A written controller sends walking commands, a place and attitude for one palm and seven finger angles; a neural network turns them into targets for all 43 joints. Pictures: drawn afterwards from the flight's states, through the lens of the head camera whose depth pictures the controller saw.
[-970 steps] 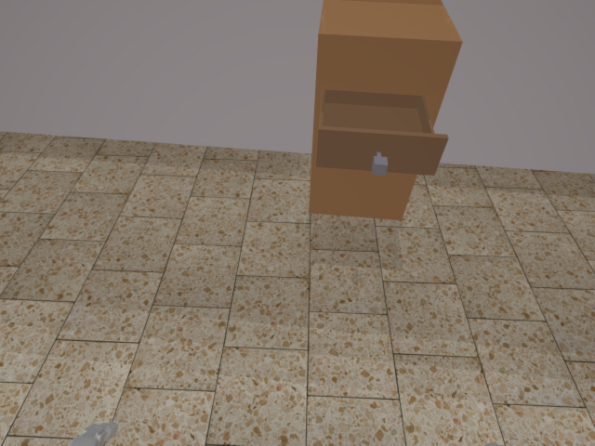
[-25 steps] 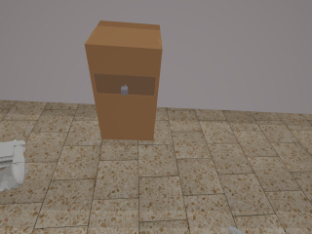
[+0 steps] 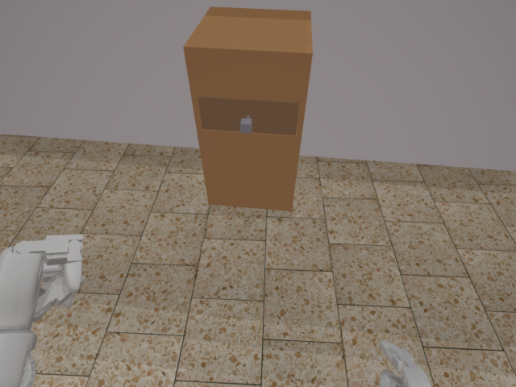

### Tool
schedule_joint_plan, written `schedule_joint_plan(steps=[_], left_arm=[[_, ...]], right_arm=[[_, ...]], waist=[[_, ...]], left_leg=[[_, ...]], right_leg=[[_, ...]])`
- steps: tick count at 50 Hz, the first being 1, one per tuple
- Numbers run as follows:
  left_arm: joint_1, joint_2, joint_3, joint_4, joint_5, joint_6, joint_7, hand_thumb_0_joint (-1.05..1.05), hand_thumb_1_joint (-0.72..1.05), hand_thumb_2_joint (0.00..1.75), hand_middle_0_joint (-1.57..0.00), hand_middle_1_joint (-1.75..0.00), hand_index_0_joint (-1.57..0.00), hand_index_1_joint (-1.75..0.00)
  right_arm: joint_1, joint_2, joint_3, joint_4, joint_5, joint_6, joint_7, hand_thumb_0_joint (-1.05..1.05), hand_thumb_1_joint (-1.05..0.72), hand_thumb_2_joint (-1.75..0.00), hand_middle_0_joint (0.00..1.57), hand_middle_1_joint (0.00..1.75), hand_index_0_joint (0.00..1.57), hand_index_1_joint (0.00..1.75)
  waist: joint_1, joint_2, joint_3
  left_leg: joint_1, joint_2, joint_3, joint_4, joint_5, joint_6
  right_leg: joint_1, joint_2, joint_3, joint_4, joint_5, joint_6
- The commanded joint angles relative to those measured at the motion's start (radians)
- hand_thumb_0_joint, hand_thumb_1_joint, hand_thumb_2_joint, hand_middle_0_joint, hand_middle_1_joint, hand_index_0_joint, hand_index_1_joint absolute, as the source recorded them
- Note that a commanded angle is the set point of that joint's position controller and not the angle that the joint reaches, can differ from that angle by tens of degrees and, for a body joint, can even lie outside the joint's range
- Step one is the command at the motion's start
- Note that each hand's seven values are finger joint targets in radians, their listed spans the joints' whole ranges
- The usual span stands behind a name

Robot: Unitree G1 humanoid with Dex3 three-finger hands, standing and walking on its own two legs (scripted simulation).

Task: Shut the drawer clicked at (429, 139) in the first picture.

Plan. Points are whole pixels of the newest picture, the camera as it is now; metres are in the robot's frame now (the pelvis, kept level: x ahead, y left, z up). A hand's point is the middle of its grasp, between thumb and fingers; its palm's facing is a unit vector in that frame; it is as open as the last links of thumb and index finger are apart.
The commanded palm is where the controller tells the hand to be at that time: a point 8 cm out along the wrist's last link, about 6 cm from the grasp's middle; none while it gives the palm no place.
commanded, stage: let the arm hang, fingers relaxed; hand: left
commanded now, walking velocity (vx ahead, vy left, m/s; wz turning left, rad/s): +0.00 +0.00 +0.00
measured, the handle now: (246, 122) +1.07 +0.10 -0.20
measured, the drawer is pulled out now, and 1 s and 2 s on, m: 0.00 0.00 0.00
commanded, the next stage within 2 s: look to check the result in 1.04 s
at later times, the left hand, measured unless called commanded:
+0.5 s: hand out of the picture +0.00 +0.20 -0.15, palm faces +0.02 -0.98 -0.22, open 5.1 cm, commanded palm none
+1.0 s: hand out of the picture +0.04 +0.20 -0.15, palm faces +0.00 -0.98 -0.21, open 7.4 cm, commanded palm none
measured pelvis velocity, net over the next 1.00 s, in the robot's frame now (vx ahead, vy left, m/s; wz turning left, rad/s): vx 0.02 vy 0.02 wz -0.02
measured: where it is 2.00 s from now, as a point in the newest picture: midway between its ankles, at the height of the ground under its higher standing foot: outside the picture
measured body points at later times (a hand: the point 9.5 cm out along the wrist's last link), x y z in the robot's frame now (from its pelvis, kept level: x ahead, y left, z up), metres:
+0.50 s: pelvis +0.00 +0.01 +0.02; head +0.03 +0.01 +0.47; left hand +0.00 +0.25 -0.14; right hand -0.01 -0.22 -0.14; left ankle +0.04 +0.13 -0.72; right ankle +0.03 -0.11 -0.72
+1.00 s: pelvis +0.02 +0.02 +0.02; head +0.03 +0.02 +0.47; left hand +0.04 +0.25 -0.13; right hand +0.00 -0.19 -0.14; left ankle +0.04 +0.13 -0.72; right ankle +0.03 -0.11 -0.72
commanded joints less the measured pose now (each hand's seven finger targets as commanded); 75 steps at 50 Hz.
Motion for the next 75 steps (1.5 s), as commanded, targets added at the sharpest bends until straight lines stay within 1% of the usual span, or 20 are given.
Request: schedule_joint_plan(steps=[1, 2, 3, 4, 5, 6, 7, 8, 9, 10, 11, 13, 15, 18, 21, 27, 39, 47, 55, 75], left_arm=[[-0.104, -0.075, -0.153, 0.476, 0.008, 0.178, -0.054, 0.0, 0.9, 0.9, -1.24, -1.43, -1.24, -1.43], [-0.12, -0.09, -0.178, 0.529, 0.001, 0.189, -0.06, 0.0, 0.9, 0.9, -1.2, -1.38, -1.2, -1.38], [-0.097, -0.118, -0.192, 0.577, -0.002, 0.19, -0.068, 0.0, 0.9, 0.9, -1.16, -1.34, -1.16, -1.34], [-0.122, -0.111, -0.194, 0.624, -0.009, 0.19, -0.067, 0.0, 0.9, 0.9, -1.12, -1.3, -1.12, -1.3], [-0.161, -0.095, -0.195, 0.685, -0.014, 0.19, -0.068, 0.0, 0.9, 0.9, -1.08, -1.25, -1.08, -1.25], [-0.14, -0.1, -0.194, 0.742, -0.012, 0.187, -0.072, 0.0, 0.9, 0.9, -1.04, -1.21, -1.04, -1.21], [-0.113, -0.091, -0.193, 0.818, -0.009, 0.184, -0.073, 0.0, 0.9, 0.9, -1.0, -1.17, -1.0, -1.17], [-0.085, -0.049, -0.192, 0.891, -0.005, 0.174, -0.071, 0.0, 0.9, 0.9, -0.96, -1.12, -0.96, -1.12], [-0.069, -0.007, -0.194, 0.951, -0.008, 0.163, -0.068, 0.0, 0.9, 0.9, -0.92, -1.08, -0.92, -1.08], [-0.109, 0.016, -0.203, 0.994, -0.014, 0.158, -0.07, 0.0, 0.9, 0.9, -0.88, -1.04, -0.88, -1.04], [-0.155, -0.004, -0.211, 1.033, -0.016, 0.154, -0.069, 0.0, 0.9, 0.9, -0.84, -0.99, -0.84, -0.99], [-0.178, -0.043, -0.209, 1.077, -0.015, 0.154, -0.063, 0.0, 0.9, 0.9, -0.76, -0.91, -0.76, -0.91], [-0.171, -0.062, -0.22, 1.128, -0.022, 0.155, -0.064, 0.0, 0.9, 0.9, -0.68, -0.82, -0.68, -0.82], [-0.153, -0.073, -0.229, 1.207, -0.023, 0.163, -0.062, 0.0, 0.9, 0.9, -0.56, -0.69, -0.56, -0.69], [-0.144, -0.076, -0.233, 1.269, -0.025, 0.161, -0.061, 0.0, 0.9, 0.9, -0.44, -0.56, -0.44, -0.56], [-0.139, -0.103, -0.24, 1.35, -0.025, 0.16, -0.053, 0.0, 0.9, 0.9, -0.2, -0.3, -0.2, -0.3], [-0.161, -0.133, -0.24, 1.404, -0.02, 0.161, -0.045, 0.0, 0.9, 0.9, -0.2, -0.3, -0.2, -0.3], [-0.17, -0.125, -0.234, 1.414, -0.02, 0.153, -0.044, 0.0, 0.9, 0.9, -0.2, -0.3, -0.2, -0.3], [-0.177, -0.112, -0.231, 1.424, -0.02, 0.148, -0.043, 0.0, 0.9, 0.9, -0.2, -0.3, -0.2, -0.3], [-0.224, -0.058, -0.227, 1.433, -0.019, 0.142, -0.047, 0.0, 0.9, 0.9, -0.2, -0.3, -0.2, -0.3]], right_arm=[[0.106, -0.1, -0.037, 0.001, -0.005, 0.055, 0.034, 0.0, -0.9, -0.9, 0.2, 0.3, 0.2, 0.3], [0.106, -0.12, -0.036, 0.005, -0.014, 0.064, 0.031, 0.0, -0.9, -0.9, 0.2, 0.3, 0.2, 0.3], [0.078, -0.175, -0.044, 0.003, -0.03, 0.061, 0.023, 0.0, -0.9, -0.9, 0.2, 0.3, 0.2, 0.3], [0.045, -0.224, -0.052, -0.009, -0.046, 0.061, 0.011, 0.0, -0.9, -0.9, 0.2, 0.3, 0.2, 0.3], [-0.001, -0.231, -0.048, -0.01, -0.054, 0.068, 0.005, 0.0, -0.9, -0.9, 0.2, 0.3, 0.2, 0.3], [-0.032, -0.209, -0.036, 0.0, -0.054, 0.068, -0.001, 0.0, -0.9, -0.9, 0.2, 0.3, 0.2, 0.3], [-0.062, -0.195, -0.028, 0.018, -0.046, 0.066, -0.005, 0.0, -0.9, -0.9, 0.2, 0.3, 0.2, 0.3], [-0.06, -0.15, -0.02, 0.04, -0.032, 0.067, -0.005, 0.0, -0.9, -0.9, 0.2, 0.3, 0.2, 0.3], [-0.036, -0.098, -0.015, 0.057, -0.018, 0.076, -0.005, 0.0, -0.9, -0.9, 0.2, 0.3, 0.2, 0.3], [0.013, -0.08, -0.018, 0.081, -0.011, 0.091, -0.004, 0.0, -0.9, -0.9, 0.2, 0.3, 0.2, 0.3], [0.039, -0.071, -0.021, 0.119, -0.014, 0.101, -0.005, 0.0, -0.9, -0.9, 0.2, 0.3, 0.2, 0.3], [0.095, -0.041, -0.021, 0.167, -0.02, 0.104, -0.004, 0.0, -0.9, -0.9, 0.2, 0.3, 0.2, 0.3], [0.105, -0.06, -0.019, 0.199, -0.017, 0.094, -0.007, 0.0, -0.9, -0.9, 0.2, 0.3, 0.2, 0.3], [0.091, -0.076, -0.023, 0.241, -0.016, 0.092, -0.011, 0.0, -0.9, -0.9, 0.2, 0.3, 0.2, 0.3], [0.118, -0.066, -0.021, 0.283, -0.014, 0.088, -0.015, 0.0, -0.9, -0.9, 0.2, 0.3, 0.2, 0.3], [0.135, -0.057, -0.019, 0.346, -0.012, 0.082, -0.021, 0.0, -0.9, -0.9, 0.2, 0.3, 0.2, 0.3], [0.136, -0.03, -0.023, 0.398, -0.014, 0.082, -0.022, 0.0, -0.9, -0.9, 0.2, 0.3, 0.2, 0.3], [0.127, -0.038, -0.027, 0.409, -0.012, 0.074, -0.024, 0.0, -0.9, -0.9, 0.2, 0.3, 0.2, 0.3], [0.116, -0.056, -0.031, 0.42, -0.008, 0.069, -0.027, 0.0, -0.9, -0.9, 0.2, 0.3, 0.2, 0.3], [0.043, -0.116, -0.036, 0.421, -0.008, 0.067, -0.025, 0.0, -0.9, -0.9, 0.2, 0.3, 0.2, 0.3]], waist=[[-0.066, -0.232, -0.047], [-0.068, -0.17, -0.012], [-0.041, 0.003, -0.003], [-0.034, 0.093, 0.018], [-0.015, 0.059, 0.055], [0.008, 0.026, 0.012], [0.035, 0.071, 0.013], [0.046, 0.029, 0.01], [0.029, -0.088, 0.011], [-0.008, -0.16, 0.017], [-0.021, -0.146, 0.042], [-0.04, 0.002, 0.015], [-0.028, 0.054, -0.014], [-0.004, 0.031, 0.034], [-0.003, -0.003, 0.043], [0.002, 0.012, 0.069], [-0.001, 0.0, 0.133], [0.0, -0.022, 0.088], [-0.002, 0.008, 0.074], [-0.003, -0.012, 0.056]], left_leg=[[0.152, 0.004, -0.008, -0.185, 0.151, 0.012], [0.224, 0.032, -0.09, -0.286, 0.305, 0.04], [0.234, 0.158, -0.279, -0.375, 0.403, 0.111], [0.173, 0.285, -0.429, -0.475, 0.473, 0.194], [0.076, 0.304, -0.435, -0.524, 0.447, 0.219], [0.026, 0.25, -0.341, -0.512, 0.411, 0.188], [-0.016, 0.173, -0.236, -0.455, 0.401, 0.13], [-0.01, 0.069, -0.12, -0.353, 0.348, 0.066], [0.03, -0.024, -0.016, -0.24, 0.193, 0.017], [0.118, -0.037, 0.001, -0.199, 0.082, 0.007], [0.169, -0.027, -0.011, -0.193, 0.087, 0.01], [0.254, -0.015, -0.02, -0.284, 0.198, 0.017], [0.277, 0.029, -0.079, -0.387, 0.303, 0.035], [0.187, 0.048, -0.111, -0.489, 0.175, 0.04], [0.211, 0.046, -0.097, -0.509, 0.202, 0.038], [0.219, 0.057, -0.1, -0.561, 0.205, 0.038], [0.21, 0.053, -0.095, -0.595, 0.176, 0.034], [0.257, 0.054, -0.086, -0.577, 0.254, 0.037], [0.291, 0.06, -0.078, -0.562, 0.336, 0.038], [0.332, 0.068, -0.075, -0.566, 0.365, 0.033]], right_leg=[[-0.081, -0.169, 0.098, -0.066, 0.092, -0.062], [-0.162, -0.111, 0.065, 0.014, 0.002, -0.01], [-0.224, -0.032, 0.035, 0.12, -0.078, 0.046], [-0.194, -0.002, 0.051, 0.211, -0.189, 0.062], [-0.122, -0.013, 0.107, 0.238, -0.244, 0.052], [-0.002, -0.016, 0.113, 0.14, -0.222, 0.046], [0.106, -0.02, 0.095, 0.005, -0.078, 0.045], [0.144, -0.05, 0.175, -0.096, 0.083, 0.034], [0.096, -0.144, 0.316, -0.211, 0.174, 0.007], [0.008, -0.208, 0.349, -0.312, 0.115, -0.043], [-0.034, -0.207, 0.348, -0.35, 0.067, -0.062], [-0.041, -0.158, 0.275, -0.32, 0.007, -0.051], [0.01, -0.086, 0.199, -0.269, 0.021, -0.021], [0.076, -0.058, 0.17, -0.309, -0.067, -0.009], [0.089, -0.064, 0.158, -0.326, -0.043, -0.012], [0.107, -0.058, 0.138, -0.324, 0.0, -0.005], [0.089, -0.055, 0.134, -0.322, -0.006, 0.008], [0.112, -0.061, 0.14, -0.317, 0.047, 0.005], [0.125, -0.062, 0.146, -0.313, 0.099, 0.004], [0.147, -0.071, 0.163, -0.338, 0.132, 0.002]])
